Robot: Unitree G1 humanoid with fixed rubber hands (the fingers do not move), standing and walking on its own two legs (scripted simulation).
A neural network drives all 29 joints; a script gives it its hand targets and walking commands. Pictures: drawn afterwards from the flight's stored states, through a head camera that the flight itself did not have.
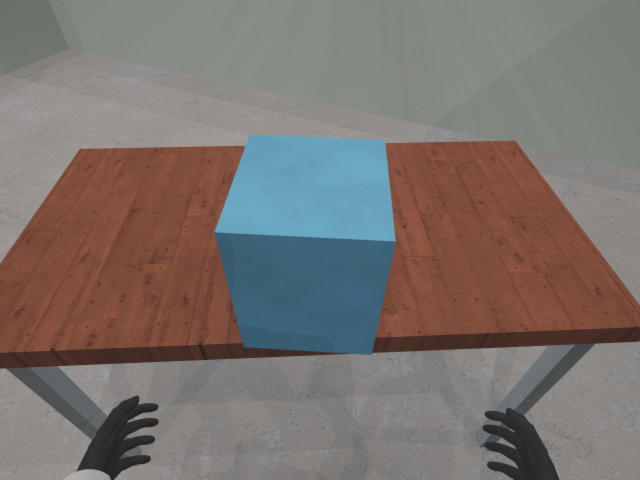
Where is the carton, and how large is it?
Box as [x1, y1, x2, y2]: [214, 134, 395, 354]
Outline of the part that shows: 250,134 214,232 243,345 248,347 371,354 395,242 384,140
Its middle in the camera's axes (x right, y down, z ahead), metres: -0.01 +0.00 +0.59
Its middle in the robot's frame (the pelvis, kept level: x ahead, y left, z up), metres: +0.45 +0.05 +0.05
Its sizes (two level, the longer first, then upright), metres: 0.210 0.200 0.250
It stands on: a table, 0.70 m high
